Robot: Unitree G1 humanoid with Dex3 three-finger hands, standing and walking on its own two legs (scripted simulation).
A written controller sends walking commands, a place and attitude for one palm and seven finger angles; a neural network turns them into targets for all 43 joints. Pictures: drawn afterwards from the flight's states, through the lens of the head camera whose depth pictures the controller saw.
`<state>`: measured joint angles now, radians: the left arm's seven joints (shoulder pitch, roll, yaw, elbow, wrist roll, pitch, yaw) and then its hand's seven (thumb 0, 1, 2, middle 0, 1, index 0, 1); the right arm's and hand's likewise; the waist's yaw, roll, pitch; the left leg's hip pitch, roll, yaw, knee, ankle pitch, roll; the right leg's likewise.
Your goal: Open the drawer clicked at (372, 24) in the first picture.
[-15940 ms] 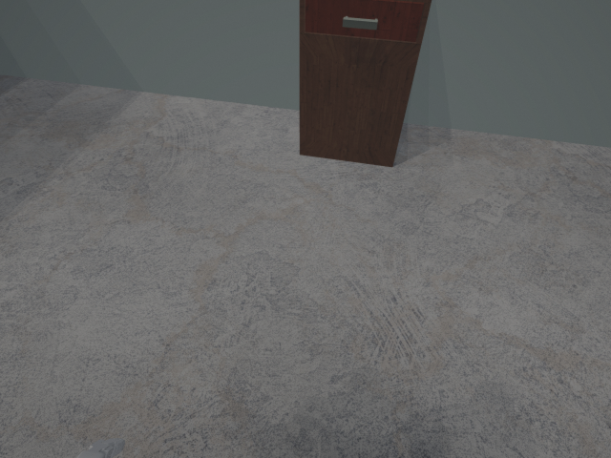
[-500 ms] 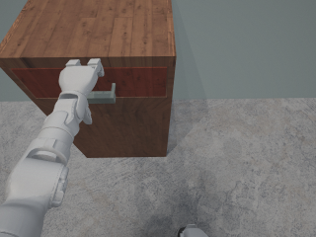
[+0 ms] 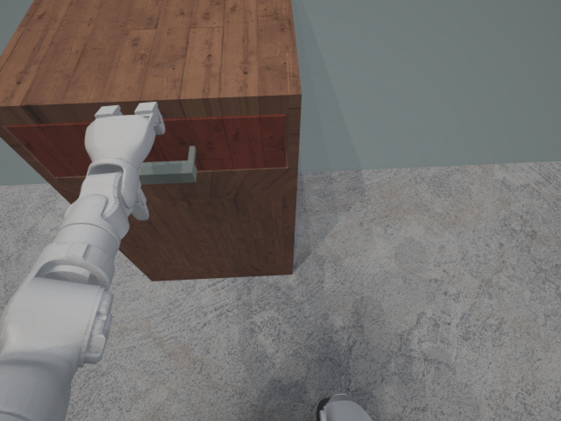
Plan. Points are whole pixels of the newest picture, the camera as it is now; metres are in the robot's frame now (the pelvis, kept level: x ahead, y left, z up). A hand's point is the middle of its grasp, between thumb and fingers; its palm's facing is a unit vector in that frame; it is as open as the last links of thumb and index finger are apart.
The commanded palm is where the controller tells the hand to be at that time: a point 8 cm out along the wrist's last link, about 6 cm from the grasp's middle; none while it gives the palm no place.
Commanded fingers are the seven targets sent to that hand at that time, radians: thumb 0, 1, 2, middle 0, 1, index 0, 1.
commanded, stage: move the hooked fingers above the handle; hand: left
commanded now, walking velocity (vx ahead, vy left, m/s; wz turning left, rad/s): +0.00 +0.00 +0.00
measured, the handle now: (157, 162) +0.55 +0.19 -0.03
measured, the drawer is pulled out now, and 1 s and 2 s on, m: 0.00 0.00 0.00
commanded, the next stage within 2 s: lower the fingers behind the handle in 0.32 s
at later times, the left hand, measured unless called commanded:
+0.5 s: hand (140, 167) +0.49 +0.19 +0.04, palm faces -0.07 -0.02 -1.00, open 13.9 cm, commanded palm +0.47 +0.20 +0.09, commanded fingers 0.00 -0.50 0.30 -0.30 -1.20 -0.30 -1.20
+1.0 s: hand (147, 181) +0.49 +0.19 +0.00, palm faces -0.06 -0.03 -1.00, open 13.9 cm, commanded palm +0.47 +0.20 +0.05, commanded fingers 0.00 -0.50 0.30 -0.30 -1.20 -0.30 -1.20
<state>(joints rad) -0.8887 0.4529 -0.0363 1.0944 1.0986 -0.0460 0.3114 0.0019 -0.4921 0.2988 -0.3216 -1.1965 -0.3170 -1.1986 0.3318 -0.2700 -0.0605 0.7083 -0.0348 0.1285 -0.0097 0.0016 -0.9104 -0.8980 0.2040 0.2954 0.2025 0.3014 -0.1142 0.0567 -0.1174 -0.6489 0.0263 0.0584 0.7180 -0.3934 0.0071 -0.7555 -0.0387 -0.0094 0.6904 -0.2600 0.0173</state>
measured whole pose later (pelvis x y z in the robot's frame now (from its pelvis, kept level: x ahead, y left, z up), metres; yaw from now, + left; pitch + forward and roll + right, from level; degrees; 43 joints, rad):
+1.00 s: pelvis +0.00 +0.00 -0.01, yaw +1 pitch +22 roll +0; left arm -0.88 0.44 -0.04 1.12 1.12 -0.10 0.36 0.00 -0.49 0.30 -0.32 -1.20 -0.32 -1.20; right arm 0.34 -0.27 -0.06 0.73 -0.06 0.11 0.00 0.00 -0.91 -0.90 0.20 0.30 0.20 0.30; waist -0.13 0.05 -0.14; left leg -0.78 0.03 0.04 0.83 -0.44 0.01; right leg -0.87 -0.04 -0.02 0.78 -0.30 0.02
